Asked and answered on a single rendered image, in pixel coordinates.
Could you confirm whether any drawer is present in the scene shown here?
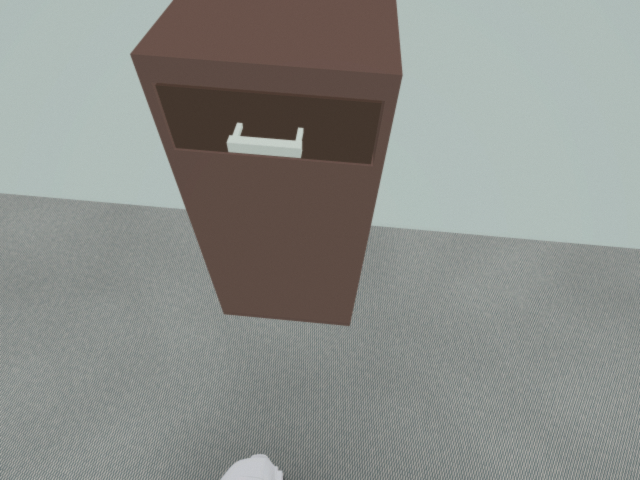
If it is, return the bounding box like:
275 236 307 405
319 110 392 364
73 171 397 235
155 83 382 164

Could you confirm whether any cabinet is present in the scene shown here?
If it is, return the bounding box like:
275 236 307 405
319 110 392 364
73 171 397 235
130 0 403 326

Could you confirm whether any robot left thigh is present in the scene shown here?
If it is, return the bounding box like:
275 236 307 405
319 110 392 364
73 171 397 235
220 458 283 480

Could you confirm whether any robot left shin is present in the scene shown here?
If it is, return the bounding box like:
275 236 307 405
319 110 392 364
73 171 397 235
250 454 272 463

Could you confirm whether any handle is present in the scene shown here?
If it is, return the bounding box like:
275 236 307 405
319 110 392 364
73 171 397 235
226 123 304 158

